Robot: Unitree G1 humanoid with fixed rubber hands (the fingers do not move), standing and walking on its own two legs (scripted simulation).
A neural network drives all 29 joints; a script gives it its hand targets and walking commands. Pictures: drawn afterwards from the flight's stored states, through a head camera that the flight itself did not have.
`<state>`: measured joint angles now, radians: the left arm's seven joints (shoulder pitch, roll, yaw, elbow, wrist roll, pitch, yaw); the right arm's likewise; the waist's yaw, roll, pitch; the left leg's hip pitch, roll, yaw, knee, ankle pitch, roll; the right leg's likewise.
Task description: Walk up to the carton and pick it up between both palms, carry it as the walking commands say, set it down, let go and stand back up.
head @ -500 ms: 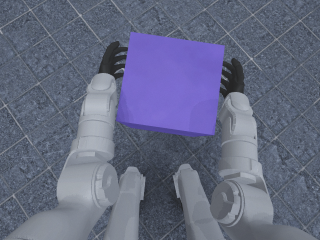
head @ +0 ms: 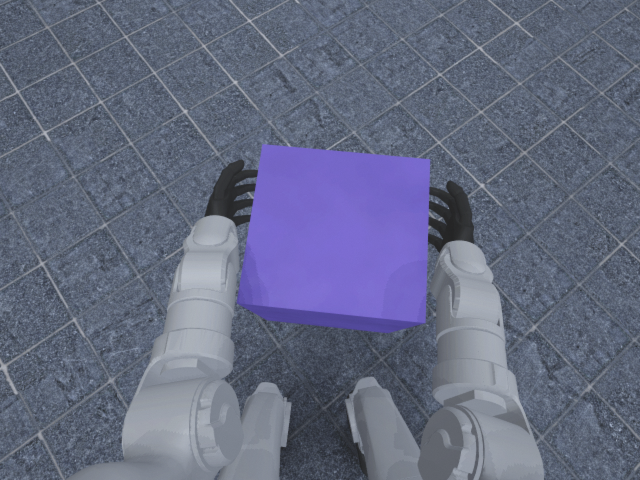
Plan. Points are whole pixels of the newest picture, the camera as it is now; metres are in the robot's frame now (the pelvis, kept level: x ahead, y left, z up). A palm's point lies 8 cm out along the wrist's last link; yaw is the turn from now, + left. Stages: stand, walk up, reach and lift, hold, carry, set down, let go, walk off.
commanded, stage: reach and lift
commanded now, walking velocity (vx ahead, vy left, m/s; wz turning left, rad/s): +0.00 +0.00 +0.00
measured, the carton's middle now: (334, 253) +0.40 -0.03 -0.13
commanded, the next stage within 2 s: none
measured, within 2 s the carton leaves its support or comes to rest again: neither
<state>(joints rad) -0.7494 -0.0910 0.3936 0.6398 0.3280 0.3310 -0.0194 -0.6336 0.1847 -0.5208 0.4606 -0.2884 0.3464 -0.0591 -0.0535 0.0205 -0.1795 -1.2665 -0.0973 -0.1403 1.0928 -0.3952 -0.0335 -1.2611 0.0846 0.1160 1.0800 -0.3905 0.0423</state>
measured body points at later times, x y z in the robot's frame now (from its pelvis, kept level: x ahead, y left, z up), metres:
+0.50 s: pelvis +0.01 +0.00 +0.06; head +0.15 +0.01 +0.48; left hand +0.42 +0.12 +0.02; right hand +0.37 -0.18 +0.02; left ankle +0.05 +0.13 -0.64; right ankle +0.05 -0.13 -0.64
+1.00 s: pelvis +0.04 +0.00 +0.10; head +0.08 +0.01 +0.54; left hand +0.39 +0.12 +0.09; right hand +0.36 -0.18 +0.09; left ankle +0.05 +0.13 -0.64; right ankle +0.05 -0.13 -0.64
